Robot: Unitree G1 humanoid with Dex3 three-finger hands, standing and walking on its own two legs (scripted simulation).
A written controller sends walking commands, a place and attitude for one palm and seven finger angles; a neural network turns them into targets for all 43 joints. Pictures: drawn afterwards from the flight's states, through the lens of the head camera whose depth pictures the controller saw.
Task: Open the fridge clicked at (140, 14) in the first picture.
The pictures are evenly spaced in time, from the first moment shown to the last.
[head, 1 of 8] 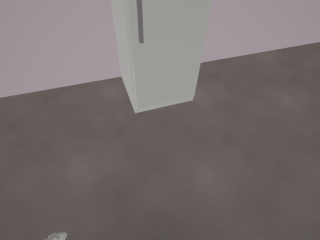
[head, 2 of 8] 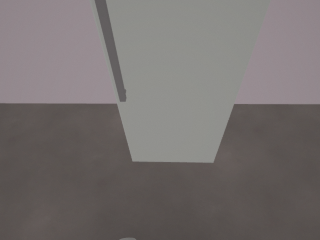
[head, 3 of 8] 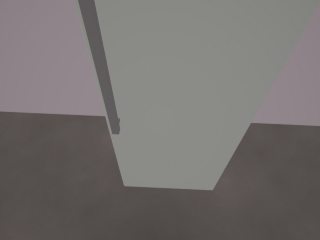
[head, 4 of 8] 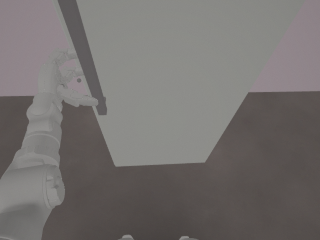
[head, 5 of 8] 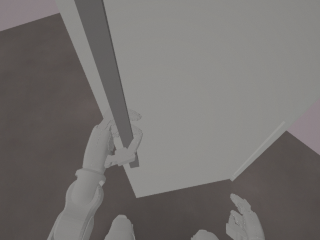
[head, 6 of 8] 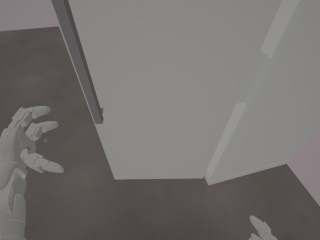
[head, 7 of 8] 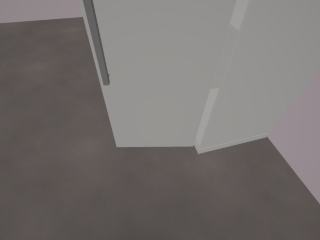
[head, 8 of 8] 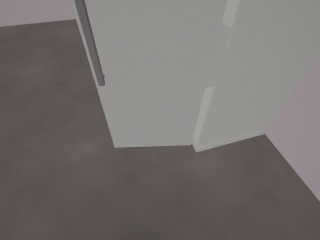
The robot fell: no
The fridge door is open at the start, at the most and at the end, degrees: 0 88 76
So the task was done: yes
